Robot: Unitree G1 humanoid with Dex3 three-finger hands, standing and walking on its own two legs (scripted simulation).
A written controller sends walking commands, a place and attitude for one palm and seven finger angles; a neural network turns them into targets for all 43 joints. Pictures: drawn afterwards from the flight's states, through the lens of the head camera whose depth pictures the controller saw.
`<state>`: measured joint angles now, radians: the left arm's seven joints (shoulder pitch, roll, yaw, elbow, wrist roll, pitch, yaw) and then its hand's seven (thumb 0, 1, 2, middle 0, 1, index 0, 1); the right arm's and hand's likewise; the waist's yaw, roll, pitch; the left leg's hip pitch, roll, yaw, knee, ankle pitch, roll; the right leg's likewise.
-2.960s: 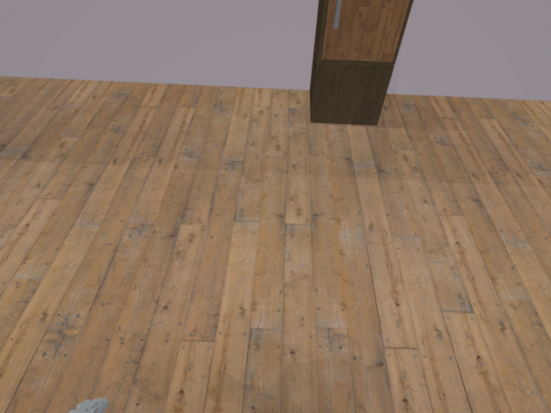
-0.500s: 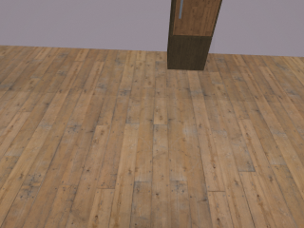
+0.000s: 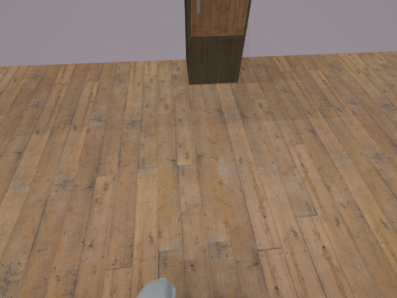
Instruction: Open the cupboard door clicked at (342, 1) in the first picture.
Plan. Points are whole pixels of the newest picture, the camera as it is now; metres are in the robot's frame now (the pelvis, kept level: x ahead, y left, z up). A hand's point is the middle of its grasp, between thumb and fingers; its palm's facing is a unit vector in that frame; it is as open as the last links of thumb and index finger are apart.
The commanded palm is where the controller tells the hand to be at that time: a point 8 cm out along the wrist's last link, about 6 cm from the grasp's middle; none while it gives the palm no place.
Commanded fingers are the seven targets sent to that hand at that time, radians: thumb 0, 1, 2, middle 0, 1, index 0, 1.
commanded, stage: walk to a spot facing it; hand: left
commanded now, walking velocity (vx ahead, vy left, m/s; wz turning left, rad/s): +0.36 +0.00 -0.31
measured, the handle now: out of the picture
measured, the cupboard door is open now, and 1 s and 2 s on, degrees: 0 0 0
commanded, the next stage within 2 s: turn to face it in 1.94 s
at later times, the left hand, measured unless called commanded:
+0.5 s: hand (128, 210) +0.34 +0.23 -0.16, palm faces -0.19 -0.96 -0.20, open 7.4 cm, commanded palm none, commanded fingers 0.00 0.90 0.90 -0.20 -0.30 -0.20 -0.30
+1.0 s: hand (160, 167) +0.51 +0.18 -0.18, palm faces -0.21 -0.96 -0.20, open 7.2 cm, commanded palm none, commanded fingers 0.00 0.90 0.90 -0.20 -0.30 -0.20 -0.30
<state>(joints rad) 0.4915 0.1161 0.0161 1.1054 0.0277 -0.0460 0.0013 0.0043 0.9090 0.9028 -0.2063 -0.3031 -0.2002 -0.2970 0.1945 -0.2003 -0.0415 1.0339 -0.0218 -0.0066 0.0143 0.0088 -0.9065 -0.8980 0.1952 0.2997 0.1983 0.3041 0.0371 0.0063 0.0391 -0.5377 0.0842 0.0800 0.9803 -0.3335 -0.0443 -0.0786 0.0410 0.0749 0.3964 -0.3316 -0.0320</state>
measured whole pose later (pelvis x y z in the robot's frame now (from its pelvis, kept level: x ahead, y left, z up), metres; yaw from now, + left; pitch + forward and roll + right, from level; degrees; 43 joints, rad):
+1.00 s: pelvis +0.44 -0.01 +0.00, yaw -15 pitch +0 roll -3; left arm 0.28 0.21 0.06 1.08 0.03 -0.06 0.00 -0.02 0.94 0.90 -0.20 -0.30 -0.20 -0.30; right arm 0.23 -0.19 -0.06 1.04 -0.03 -0.03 0.01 0.02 -0.95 -0.90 0.19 0.30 0.20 0.30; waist -0.01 0.02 0.02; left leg -0.50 0.16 0.11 0.77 -0.24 -0.04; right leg -0.12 0.00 -0.14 0.43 -0.31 0.00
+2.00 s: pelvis +0.87 -0.15 +0.00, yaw -23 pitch -1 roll -1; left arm 0.32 0.15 0.04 1.11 0.02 -0.07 0.00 0.00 0.92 0.90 -0.20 -0.30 -0.20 -0.30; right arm 0.14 -0.19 -0.06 1.00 -0.03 -0.03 0.02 0.00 -0.91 -0.90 0.19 0.30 0.19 0.30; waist 0.02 0.03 0.01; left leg -0.50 0.15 0.10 0.73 -0.20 -0.04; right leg -0.09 0.02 -0.16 0.37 -0.27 -0.05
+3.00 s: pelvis +0.98 -0.17 -0.01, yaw +1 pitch +0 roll -1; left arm 0.24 0.26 0.07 1.00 0.02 0.07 0.02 0.01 0.91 0.90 -0.20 -0.30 -0.20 -0.30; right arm 0.12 -0.21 -0.04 0.92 -0.03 0.02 0.00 0.00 -0.91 -0.90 0.19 0.30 0.20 0.30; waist 0.03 -0.04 0.09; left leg -0.25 0.03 0.09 0.57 -0.32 0.03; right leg -0.43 -0.11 -0.10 0.99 -0.49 0.07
